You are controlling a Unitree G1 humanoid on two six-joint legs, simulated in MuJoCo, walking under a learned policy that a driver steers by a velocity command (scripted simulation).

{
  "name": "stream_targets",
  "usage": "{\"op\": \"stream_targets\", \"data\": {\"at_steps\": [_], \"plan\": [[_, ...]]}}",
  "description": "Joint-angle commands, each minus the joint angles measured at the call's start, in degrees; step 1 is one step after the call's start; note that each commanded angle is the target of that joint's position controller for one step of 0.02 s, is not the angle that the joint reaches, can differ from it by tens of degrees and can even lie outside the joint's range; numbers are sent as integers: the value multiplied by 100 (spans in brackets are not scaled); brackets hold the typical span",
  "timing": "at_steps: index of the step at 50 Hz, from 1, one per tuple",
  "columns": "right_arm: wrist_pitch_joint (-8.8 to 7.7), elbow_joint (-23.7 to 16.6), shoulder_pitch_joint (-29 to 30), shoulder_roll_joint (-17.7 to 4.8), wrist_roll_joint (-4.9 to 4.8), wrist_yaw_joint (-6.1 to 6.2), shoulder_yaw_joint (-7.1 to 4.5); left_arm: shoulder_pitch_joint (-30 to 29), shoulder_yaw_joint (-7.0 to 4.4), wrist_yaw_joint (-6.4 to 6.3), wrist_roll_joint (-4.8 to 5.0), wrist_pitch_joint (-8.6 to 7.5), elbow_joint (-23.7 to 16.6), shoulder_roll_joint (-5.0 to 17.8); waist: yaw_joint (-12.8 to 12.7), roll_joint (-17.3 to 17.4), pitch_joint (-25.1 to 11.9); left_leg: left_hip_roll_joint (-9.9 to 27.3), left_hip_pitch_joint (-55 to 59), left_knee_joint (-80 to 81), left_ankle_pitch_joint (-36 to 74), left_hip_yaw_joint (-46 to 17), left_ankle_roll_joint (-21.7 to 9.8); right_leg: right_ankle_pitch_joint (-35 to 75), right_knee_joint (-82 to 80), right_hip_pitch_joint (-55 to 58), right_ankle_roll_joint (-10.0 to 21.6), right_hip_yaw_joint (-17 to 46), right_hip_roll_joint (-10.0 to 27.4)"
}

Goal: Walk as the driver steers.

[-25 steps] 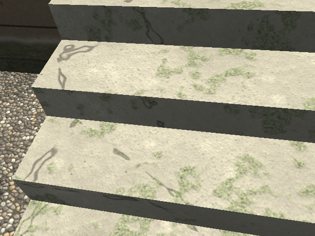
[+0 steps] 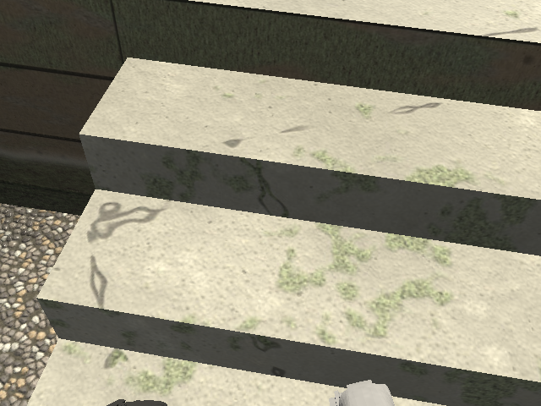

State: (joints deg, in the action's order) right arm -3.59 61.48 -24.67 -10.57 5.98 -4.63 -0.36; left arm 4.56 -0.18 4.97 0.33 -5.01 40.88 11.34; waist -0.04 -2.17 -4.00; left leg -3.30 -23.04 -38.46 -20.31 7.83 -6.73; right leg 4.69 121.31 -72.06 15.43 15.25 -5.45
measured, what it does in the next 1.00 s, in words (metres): climbs, turning right: right foot 0.17 m higher, then left foot 0.17 m higher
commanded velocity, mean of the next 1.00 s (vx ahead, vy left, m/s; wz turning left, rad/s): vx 0.50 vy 0.00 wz -0.41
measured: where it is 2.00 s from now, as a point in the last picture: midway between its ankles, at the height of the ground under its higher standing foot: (441, 30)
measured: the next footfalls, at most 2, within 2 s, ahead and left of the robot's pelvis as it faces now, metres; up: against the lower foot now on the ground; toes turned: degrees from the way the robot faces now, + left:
right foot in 0.30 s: +0.34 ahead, -0.08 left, +0.17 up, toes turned -2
left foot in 0.72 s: +0.65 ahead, +0.10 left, +0.34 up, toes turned -12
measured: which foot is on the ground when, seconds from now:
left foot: down 0.00-0.32, up 0.34-0.70, down 0.72-1.00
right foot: up 0.00-0.28, down 0.30-0.72, up 0.74-1.00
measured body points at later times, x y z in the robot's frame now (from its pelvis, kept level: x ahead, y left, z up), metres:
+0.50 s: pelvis +0.32 -0.01 +0.15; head +0.31 +0.02 +0.60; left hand +0.27 +0.22 -0.02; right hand +0.44 -0.27 +0.05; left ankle +0.32 +0.15 -0.30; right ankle +0.30 -0.08 -0.55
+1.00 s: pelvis +0.60 +0.01 +0.34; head +0.58 +0.02 +0.79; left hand +0.82 +0.18 +0.21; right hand +0.47 -0.19 +0.18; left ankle +0.61 +0.11 -0.38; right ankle +0.60 -0.15 -0.14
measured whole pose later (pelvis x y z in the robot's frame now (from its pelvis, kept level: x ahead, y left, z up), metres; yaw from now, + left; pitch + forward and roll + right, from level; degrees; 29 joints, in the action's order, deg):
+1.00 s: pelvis +0.60 +0.01 +0.34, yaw -25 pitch +6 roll +3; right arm -3.1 63.9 -22.9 -10.8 5.0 -0.8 0.0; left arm 9.0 -1.3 6.9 -1.6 -3.3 56.7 14.8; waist 1.8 -3.1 -9.9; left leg 0.9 -19.4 -34.8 -20.8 13.8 -2.6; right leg 0.5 109.1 -68.8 13.0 8.5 1.1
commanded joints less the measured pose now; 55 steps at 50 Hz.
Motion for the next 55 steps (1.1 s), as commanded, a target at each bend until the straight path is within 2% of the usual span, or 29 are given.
{"op": "stream_targets", "data": {"at_steps": [1, 4, 9, 11, 14, 15, 16, 17, 18, 19, 21, 23, 26, 29, 32, 33, 35, 36, 37, 38, 39, 40, 41, 43, 51, 52, 53, 54, 55], "plan": [[-198, 79, -136, -84, 163, 13, 167, 402, 195, 21, -8, 81, 4, -108, -468, 411, 464, 1036, 286, 1880, -81, -1546, 549, -327, 1412, -1549, 70, -437, 32], [-200, 173, -726, -343, 309, -96, 197, -1054, 191, -81, 130, 145, -565, 217, -68, 577, 149, 1019, 225, 2362, 608, -1167, 624, 179, -316, -899, -143, -1262, 279], [-265, 187, -1303, -295, 53, -183, 394, -1543, 176, -177, -91, 530, -625, 67, -39, 1247, 320, 1737, 2482, 2694, 4271, -1013, 159, -1146, -1475, -1613, -523, -2061, 422], [-381, -271, -71, -775, -135, -267, 368, -1121, 160, 28, -55, 703, -746, 366, -807, 1008, -165, 1590, 868, 2542, 8737, -45, -161, -1216, -2803, 1213, -438, -2890, 205], [-361, 194, -965, -1851, -413, -249, 55, -1139, 95, 162, -57, 861, -966, 450, -757, 1616, -136, 2236, 2509, 1616, 12305, -382, -208, -2898, -5641, 2313, -806, -3214, -539], [-271, 89, -648, -2026, -332, -252, -60, -234, 15, 78, -16, 812, -597, 555, -937, 1555, -242, 2171, 2676, 693, 12611, -249, -54, -2567, -6551, 2995, -735, -3086, -683], [-207, -70, -588, -1809, 157, -333, -52, 1994, -147, -118, 41, 829, 288, 856, -1292, 1021, -1260, 2074, 645, -1127, 12803, -537, 205, -1010, -6198, 5757, -218, -1447, -576], [-94, -429, -233, -1162, 376, -459, 29, 3697, -171, -141, -158, 796, 1088, 1089, -1442, -856, -2546, 845, -1709, -4287, 5346, -1128, 662, 501, -7502, 8323, 1021, 1493, 501], [-59, -455, 92, -1047, -198, -565, -88, 3925, -204, -92, -539, 670, 853, 963, -1550, -1074, -1981, -428, -2980, -6725, 2068, -2202, 487, -626, -9100, 7641, 1321, 3514, 1334], [-92, -680, 549, -678, -476, -418, -87, 3446, -308, -133, -520, 497, 1270, 1061, -1205, -100, -675, -599, -4172, -8101, 2237, -2393, 46, -938, -9271, 7049, 838, 3157, 1372], [-39, -1214, 1235, -463, -21, -99, 54, 2142, -6, -44, -310, 254, 1554, 14, -248, 214, -556, -258, -5022, -8839, 1698, -2263, -332, -913, -9199, 6401, 650, 2034, 1057], [87, -1380, 1295, -222, -9, 92, 201, 1436, 271, 48, -334, 167, 1943, -659, 483, 683, -68, 248, -5070, -8364, 1617, -1780, -626, -1149, -9351, 5069, 79, 651, 716], [-2, -1782, 2299, -115, -407, 200, 334, 1837, 219, -41, -529, -41, 2101, -320, 154, -175, 205, 404, -4875, -8831, -199, -1030, -509, -1292, -9879, 3876, -131, 125, 491], [-54, -2390, 3605, -287, -331, 324, 436, 2705, 220, -8, -799, -82, 2401, -25, -96, 449, -7, 642, -5031, -7044, 181, -1069, -509, -2210, -10047, 4238, -341, 643, 574], [265, -2970, 4865, -9, -306, 320, 565, 2278, 130, 193, -328, -185, 1831, 261, -206, -64, 129, 694, -2035, -4711, -879, -143, 202, -2248, -11569, 2149, 73, 774, 948], [305, -2852, 4180, 288, -325, 207, 593, 2336, 151, 185, -198, -268, 1726, 363, 89, -678, 174, 410, -1193, -5086, -448, 269, 395, 37, -11446, 2284, 327, 758, 1307], [312, -2559, 3366, -624, -474, 196, 263, 2106, -115, 145, 57, -442, 1413, 1092, 518, -575, -446, -264, -738, -3048, -155, 366, 358, 6113, -10297, 4492, 26, 401, 1287], [248, -2298, 2332, -1011, -407, 352, 80, 1917, -273, 196, -75, -461, 1402, 1218, 785, -597, -857, -53, 225, -2009, 479, -561, 6, 7136, -8940, 4882, -366, 273, 1244], [207, -1895, 827, -1135, -319, 420, 3, 2618, -111, 244, -412, -488, 1472, 255, 857, 1149, -2790, 1224, 2950, -1168, 1867, -3283, -1244, 4406, -6778, 3261, -593, 220, 604], [300, -1623, -302, -1444, -134, 418, -83, 2962, -83, 316, -474, -326, 1787, -70, 1283, 2420, -2964, 2601, 3022, 1201, -299, -6784, -2142, -1065, -3478, 2226, -785, 439, -363], [135, -1208, -267, -1477, -111, 453, -115, 2247, -203, 339, -240, -240, 1855, 74, 1237, 1574, -888, 2186, 1672, 1616, -3448, -6621, -1281, -478, -1710, 829, -756, 624, -25], [27, -1039, 712, -1483, -294, 383, -186, 2168, -223, 272, -131, -202, 1972, 74, 620, 1167, 91, 2152, 439, 1289, -3186, -5339, -1108, -172, -1304, 564, -793, 1, 206], [-7, -976, 1244, -763, -362, 366, -55, 1978, -195, 141, -241, -116, 1932, 30, 347, 210, -206, 2194, 125, 1027, -1970, -4270, -1027, -125, -1189, 797, -683, -188, 346], [26, -696, 1663, 693, -369, 393, 277, 1496, -84, 94, -290, 55, 1748, -208, -127, -30, -428, 1936, -180, 1134, -312, -2952, -683, -33, -1120, 966, -369, -128, 652], [-82, 211, 66, 253, 134, 261, 224, 86, 135, 256, -120, 172, 1401, -60, 138, 622, 88, 1849, 1141, 2390, 1203, -615, -725, -822, 572, -1189, -35, -820, 663], [6, 324, 273, 438, -862, 163, 267, -295, 89, -575, 484, 339, 392, -388, -173, 8, 420, 2141, 1307, 2241, 1534, -224, 148, -1224, -108, -389, -735, -1086, 766], [34, 392, 146, 368, -892, 111, 315, -650, 145, -886, 593, 368, 157, -369, 139, 29, 418, 1960, 1264, 2264, 1600, -38, 352, -1383, -309, -365, -834, -1461, 686], [-174, 414, -734, 163, 302, 193, 370, -1069, 325, -216, -93, 384, 508, -241, 456, 955, 81, 1735, 2057, 2339, 1671, -369, -354, -965, 247, -1771, -30, -989, 736], [-183, 514, -695, 72, 532, 250, 336, -824, 270, -55, -167, 342, 469, -138, 387, 633, 509, 1938, 2597, 2463, 1582, -360, -516, -997, 58, -2306, 156, -726, 614]]}}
